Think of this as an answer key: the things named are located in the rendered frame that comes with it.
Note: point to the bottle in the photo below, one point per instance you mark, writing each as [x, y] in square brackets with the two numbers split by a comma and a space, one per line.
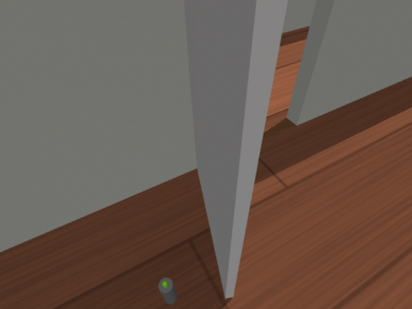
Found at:
[167, 290]

